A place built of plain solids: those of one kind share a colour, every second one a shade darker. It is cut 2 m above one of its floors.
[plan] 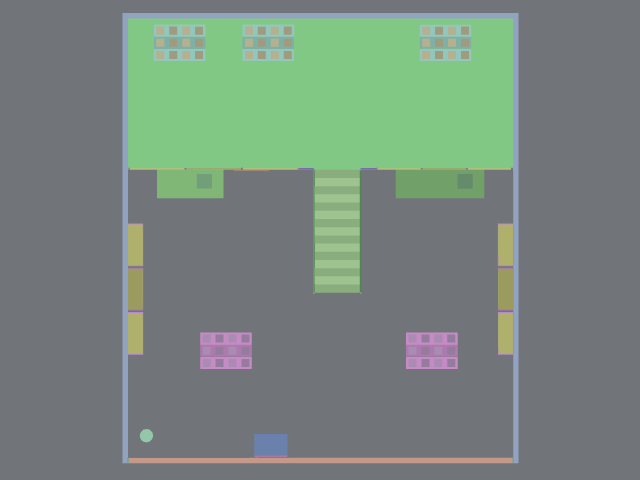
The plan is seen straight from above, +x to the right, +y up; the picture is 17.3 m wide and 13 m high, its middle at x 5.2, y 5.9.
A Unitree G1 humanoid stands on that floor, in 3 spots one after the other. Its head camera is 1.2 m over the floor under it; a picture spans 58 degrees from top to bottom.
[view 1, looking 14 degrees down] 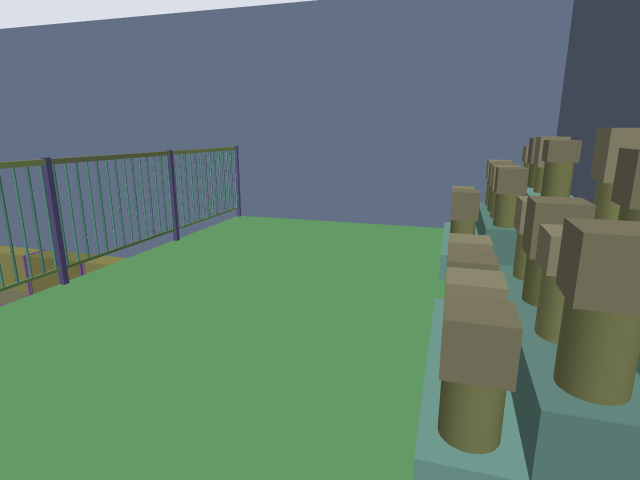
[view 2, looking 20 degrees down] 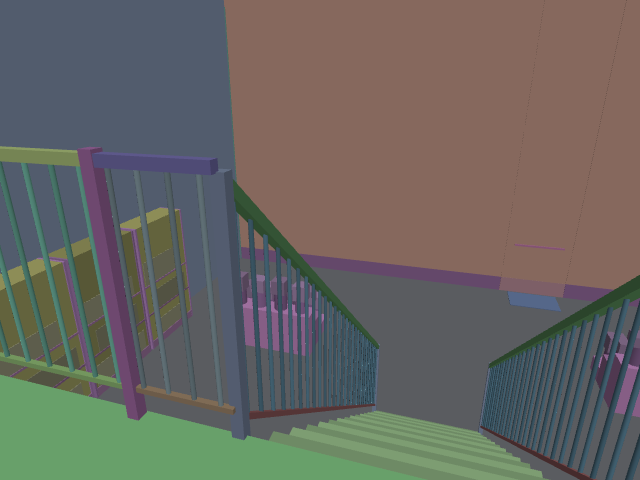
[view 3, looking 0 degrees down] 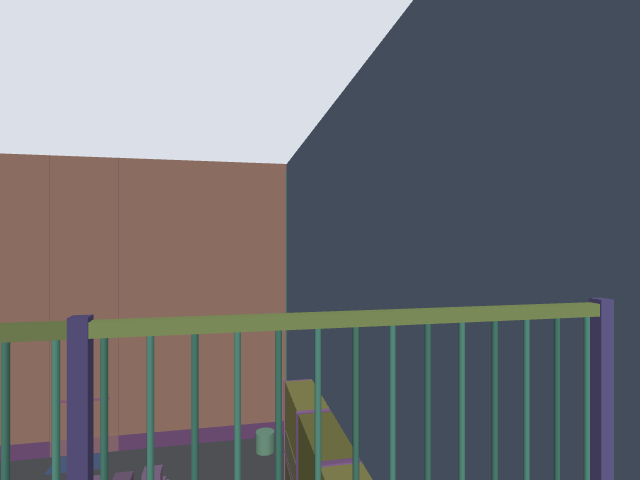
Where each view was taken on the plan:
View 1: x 5.67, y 10.80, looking -163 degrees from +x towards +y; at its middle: upper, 4.96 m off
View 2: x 5.67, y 8.90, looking -73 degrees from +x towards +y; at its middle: window_wall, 9.90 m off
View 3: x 1.20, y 9.00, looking -102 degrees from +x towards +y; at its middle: wall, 5.78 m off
